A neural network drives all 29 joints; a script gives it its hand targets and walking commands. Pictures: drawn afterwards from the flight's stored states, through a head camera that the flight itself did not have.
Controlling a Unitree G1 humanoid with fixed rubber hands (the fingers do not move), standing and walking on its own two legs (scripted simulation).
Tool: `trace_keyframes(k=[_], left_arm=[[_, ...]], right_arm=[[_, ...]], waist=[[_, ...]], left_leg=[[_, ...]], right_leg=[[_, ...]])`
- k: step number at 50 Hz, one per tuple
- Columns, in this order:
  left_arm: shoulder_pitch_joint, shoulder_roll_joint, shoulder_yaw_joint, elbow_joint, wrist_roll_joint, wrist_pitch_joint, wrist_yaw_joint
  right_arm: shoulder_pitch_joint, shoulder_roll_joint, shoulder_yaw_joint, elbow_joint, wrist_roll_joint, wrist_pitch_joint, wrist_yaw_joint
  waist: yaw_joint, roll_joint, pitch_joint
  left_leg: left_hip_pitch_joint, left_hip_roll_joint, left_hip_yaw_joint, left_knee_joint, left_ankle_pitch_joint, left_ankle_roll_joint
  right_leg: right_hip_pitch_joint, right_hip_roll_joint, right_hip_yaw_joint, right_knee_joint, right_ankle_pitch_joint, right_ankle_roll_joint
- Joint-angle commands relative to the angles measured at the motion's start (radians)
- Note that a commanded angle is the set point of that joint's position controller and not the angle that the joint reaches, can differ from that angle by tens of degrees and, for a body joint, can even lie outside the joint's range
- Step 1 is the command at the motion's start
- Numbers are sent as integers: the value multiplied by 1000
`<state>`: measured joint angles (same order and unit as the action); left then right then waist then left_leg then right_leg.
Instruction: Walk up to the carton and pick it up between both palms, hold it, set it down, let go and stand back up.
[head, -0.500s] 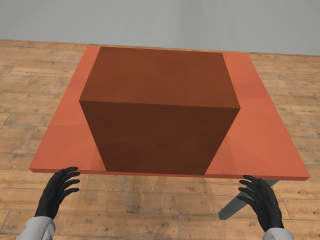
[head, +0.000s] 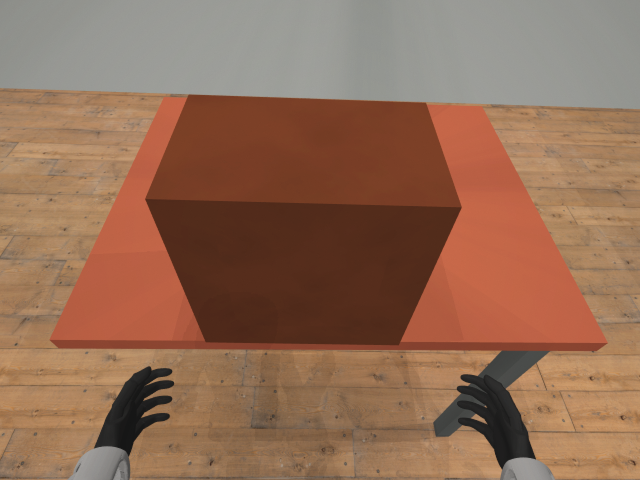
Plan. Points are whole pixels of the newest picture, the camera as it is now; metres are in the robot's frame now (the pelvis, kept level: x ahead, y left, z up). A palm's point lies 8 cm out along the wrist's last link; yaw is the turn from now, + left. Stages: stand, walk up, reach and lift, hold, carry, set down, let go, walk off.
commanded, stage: set down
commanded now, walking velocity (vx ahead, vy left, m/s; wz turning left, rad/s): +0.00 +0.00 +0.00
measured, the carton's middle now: (305, 233) +0.40 +0.05 +0.08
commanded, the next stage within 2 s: let go in 0.46 s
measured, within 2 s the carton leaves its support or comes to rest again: neither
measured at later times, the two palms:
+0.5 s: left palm (143, 456) +0.14 +0.24 -0.08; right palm (498, 470) +0.15 -0.22 -0.08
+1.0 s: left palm (160, 446) +0.16 +0.22 -0.09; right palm (514, 477) +0.15 -0.23 -0.08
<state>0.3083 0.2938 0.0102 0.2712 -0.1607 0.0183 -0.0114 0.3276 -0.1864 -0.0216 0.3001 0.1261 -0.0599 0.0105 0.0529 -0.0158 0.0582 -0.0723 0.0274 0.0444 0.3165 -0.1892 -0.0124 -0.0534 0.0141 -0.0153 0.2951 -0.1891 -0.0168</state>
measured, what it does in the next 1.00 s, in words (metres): stands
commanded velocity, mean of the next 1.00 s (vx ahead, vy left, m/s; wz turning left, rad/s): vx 0.00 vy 0.00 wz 0.00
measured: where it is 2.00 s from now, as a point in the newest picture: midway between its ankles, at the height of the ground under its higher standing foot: outside the picture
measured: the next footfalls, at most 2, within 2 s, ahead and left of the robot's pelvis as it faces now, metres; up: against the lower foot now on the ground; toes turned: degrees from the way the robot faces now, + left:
none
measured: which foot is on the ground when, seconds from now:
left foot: down 0.00-1.00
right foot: down 0.00-1.00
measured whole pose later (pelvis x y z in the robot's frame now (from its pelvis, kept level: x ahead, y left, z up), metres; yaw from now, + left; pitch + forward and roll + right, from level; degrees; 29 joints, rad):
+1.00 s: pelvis +0.00 +0.00 +0.00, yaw -1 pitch -4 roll +0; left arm 0.17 0.20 0.00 0.54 0.00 0.13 0.01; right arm 0.18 -0.19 -0.03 0.73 -0.01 -0.20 0.02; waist 0.01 -0.02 0.07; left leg -0.08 0.04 0.06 0.38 -0.22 -0.02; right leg -0.07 0.02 0.00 0.37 -0.22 -0.02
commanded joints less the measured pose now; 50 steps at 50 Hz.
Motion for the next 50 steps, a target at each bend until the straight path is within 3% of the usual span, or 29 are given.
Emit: trace_keyframes(k=[1, 9, 22, 27, 31, 36, 46, 47, 48, 49, 50], left_arm=[[-69, 111, 57, -75, 35, -27, 6], [-72, 81, 48, 14, 72, -4, -2], [-145, 33, 34, 114, 146, 53, 10], [-209, 21, 12, 108, 150, 69, 26], [-199, 21, 13, 108, 147, 52, 37], [-153, 12, 44, 173, 171, 60, 16], [-233, 2, 27, 146, 171, 85, 24], [-197, -32, 6, 110, 139, 77, 25], [-212, -20, 7, 111, 139, 79, 26], [-212, -19, 9, 105, 139, 78, 27], [-48, 91, 62, 276, 241, -8, 8]], right_arm=[[-68, -79, -31, -21, -32, -67, -4], [-110, -78, -26, 99, -75, -114, -9], [-179, -70, -23, 287, -123, -142, -1], [-234, -95, -63, 345, -158, -170, 5], [-234, -102, -63, 350, -155, -195, 11], [-214, -112, -25, 375, -132, -207, 3], [-242, -92, -28, 339, -140, -171, 12], [-217, -136, -73, 255, -139, -176, 10], [-210, -132, -66, 260, -140, -173, 7], [-212, -130, -68, 261, -141, -171, 7], [-133, -205, -72, 423, -183, -32, -2]], waist=[[-12, 42, -77], [-15, 15, -75], [-34, 43, -60], [-57, 46, -84], [-53, 14, -121], [-41, -9, -129], [-46, 20, -41], [-1, -22, -70], [-22, 2, -74], [-15, 1, -79], [-25, 181, 41]], left_leg=[[85, -23, -2, 1, 264, -21], [94, -28, 11, 14, 296, -20], [99, -20, 17, 31, 249, -23], [98, -3, 16, 46, 190, -22], [100, -5, 18, 60, 239, -19], [124, -39, 19, 70, 295, -22], [95, -18, 30, 28, 147, -10], [23, -41, 37, 62, 143, -23], [31, -37, 38, 55, 121, -23], [22, -38, 38, 57, 121, -23], [-35, 100, -26, 117, 223, 5]], right_leg=[[-89, -13, 38, -68, 57, -10], [-88, 0, 17, -58, 99, 1], [-113, 1, -6, -37, 79, -7], [-141, 6, -22, -3, 75, -7], [-110, 6, -15, 10, 154, -2], [-58, 1, -1, 10, 305, 20], [-138, -4, -3, -20, 93, -4], [-103, -3, 3, 11, 88, 5], [-108, -4, 8, 17, 97, 2], [-101, -5, 7, 19, 93, 2], [-268, -83, 104, 111, 221, 12]])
